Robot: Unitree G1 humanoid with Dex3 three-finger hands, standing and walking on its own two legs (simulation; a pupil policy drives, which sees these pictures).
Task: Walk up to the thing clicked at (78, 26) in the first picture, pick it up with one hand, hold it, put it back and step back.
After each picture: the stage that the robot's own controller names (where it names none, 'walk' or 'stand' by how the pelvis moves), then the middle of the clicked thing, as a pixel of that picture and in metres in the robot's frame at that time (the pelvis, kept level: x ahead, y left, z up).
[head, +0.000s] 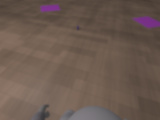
stand; (78, 28) +2.34 +0.41 -0.72
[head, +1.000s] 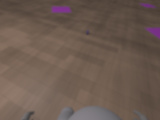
walk; (87, 32) +2.20 +0.12 -0.70
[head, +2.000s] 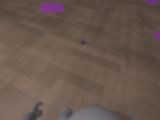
walk; (82, 42) +1.54 +0.12 -0.71
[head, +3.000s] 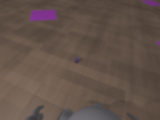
walk; (76, 60) +0.99 +0.18 -0.72
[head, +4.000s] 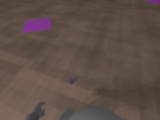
walk; (71, 80) +0.58 +0.24 -0.69
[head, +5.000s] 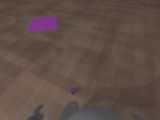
stand; (72, 91) +0.38 +0.22 -0.69
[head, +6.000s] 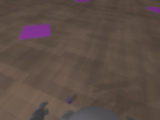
stand; (69, 100) +0.32 +0.21 -0.72
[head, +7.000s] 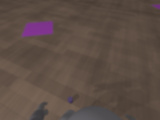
stand; (70, 100) +0.30 +0.19 -0.72
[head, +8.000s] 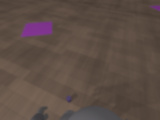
stand; (69, 99) +0.32 +0.21 -0.73
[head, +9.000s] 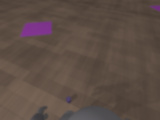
stand; (68, 99) +0.31 +0.21 -0.73
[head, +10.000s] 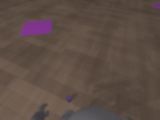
go down; (68, 98) +0.31 +0.21 -0.72
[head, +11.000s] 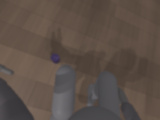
go down; (55, 59) +0.38 +0.27 -0.29
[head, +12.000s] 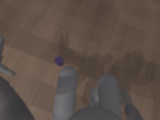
approach; (59, 61) +0.38 +0.27 -0.30
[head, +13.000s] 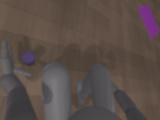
close in; (29, 59) +0.35 +0.30 -0.21
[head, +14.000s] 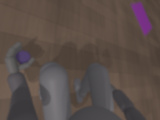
close; (24, 59) +0.36 +0.31 -0.21
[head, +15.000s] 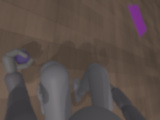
lift; (22, 58) +0.35 +0.31 -0.22
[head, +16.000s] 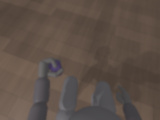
lift; (56, 68) +0.32 +0.23 -0.03
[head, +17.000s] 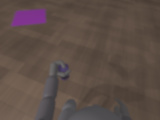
hold; (64, 72) +0.33 +0.18 -0.01
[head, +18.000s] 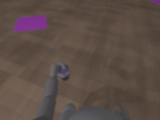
hold; (64, 73) +0.33 +0.18 -0.01
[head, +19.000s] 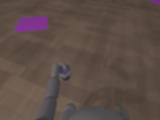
hold; (65, 73) +0.33 +0.17 -0.01
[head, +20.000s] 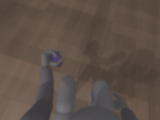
crouch; (56, 59) +0.39 +0.24 -0.09
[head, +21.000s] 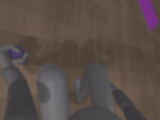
lower; (19, 55) +0.37 +0.32 -0.21
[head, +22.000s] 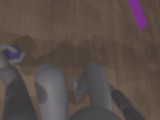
lower; (15, 55) +0.38 +0.33 -0.22
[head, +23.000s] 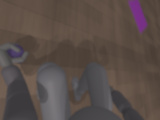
lower; (17, 54) +0.37 +0.33 -0.22
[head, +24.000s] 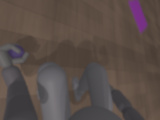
lower; (18, 55) +0.37 +0.33 -0.22
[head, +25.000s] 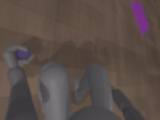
loosen; (23, 56) +0.36 +0.31 -0.22
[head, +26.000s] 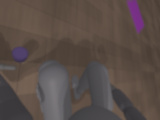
withdraw; (20, 55) +0.36 +0.30 -0.22
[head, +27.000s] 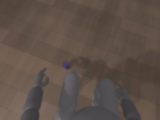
walk; (66, 65) +0.41 +0.24 -0.41
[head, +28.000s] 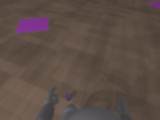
stand; (68, 97) +0.33 +0.20 -0.66
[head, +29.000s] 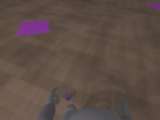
stand; (67, 96) +0.34 +0.22 -0.67
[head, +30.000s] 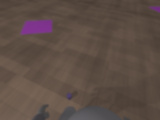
stand; (69, 96) +0.35 +0.20 -0.71
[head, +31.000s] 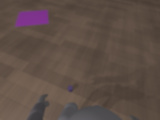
walk; (70, 88) +0.38 +0.18 -0.70
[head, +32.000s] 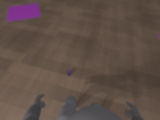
walk; (68, 72) +0.58 +0.26 -0.69
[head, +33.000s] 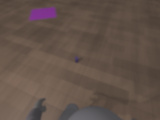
stand; (76, 59) +0.92 +0.24 -0.69
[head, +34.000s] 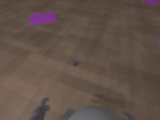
stand; (75, 63) +0.93 +0.24 -0.72
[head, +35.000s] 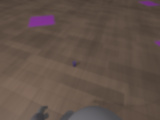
stand; (74, 64) +0.95 +0.25 -0.73
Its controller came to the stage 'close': yes
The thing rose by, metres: 0.70
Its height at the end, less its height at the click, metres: +0.00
